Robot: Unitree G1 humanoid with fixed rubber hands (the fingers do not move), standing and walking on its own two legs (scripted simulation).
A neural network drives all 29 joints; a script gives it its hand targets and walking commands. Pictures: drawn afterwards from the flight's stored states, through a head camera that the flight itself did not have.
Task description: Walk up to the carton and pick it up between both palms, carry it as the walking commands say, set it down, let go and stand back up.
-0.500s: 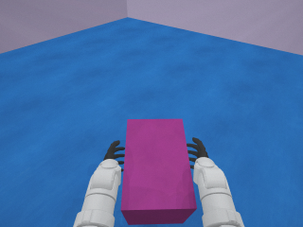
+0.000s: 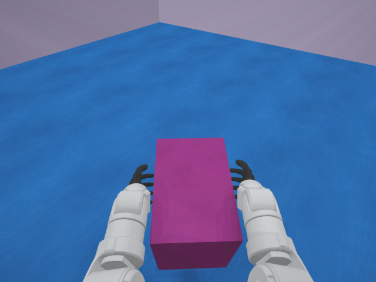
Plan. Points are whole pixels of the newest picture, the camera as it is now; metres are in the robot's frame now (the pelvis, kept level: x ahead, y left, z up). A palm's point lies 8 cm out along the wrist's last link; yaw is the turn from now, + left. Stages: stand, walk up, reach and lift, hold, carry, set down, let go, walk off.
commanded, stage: reach and lift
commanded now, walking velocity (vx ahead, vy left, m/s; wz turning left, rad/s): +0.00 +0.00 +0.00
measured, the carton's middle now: (191, 203) +0.34 -0.01 -0.02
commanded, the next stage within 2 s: hold in 0.66 s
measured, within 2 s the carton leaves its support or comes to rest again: neither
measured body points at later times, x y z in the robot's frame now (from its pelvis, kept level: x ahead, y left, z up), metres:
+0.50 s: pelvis +0.03 -0.02 +0.01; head -0.03 -0.01 +0.46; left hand +0.33 +0.12 +0.05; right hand +0.34 -0.14 +0.05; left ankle +0.06 +0.11 -0.73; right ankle +0.06 -0.14 -0.73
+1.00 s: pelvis +0.00 -0.01 +0.00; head -0.07 +0.01 +0.45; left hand +0.31 +0.12 +0.04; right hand +0.31 -0.14 +0.05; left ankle +0.06 +0.11 -0.73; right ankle +0.06 -0.14 -0.73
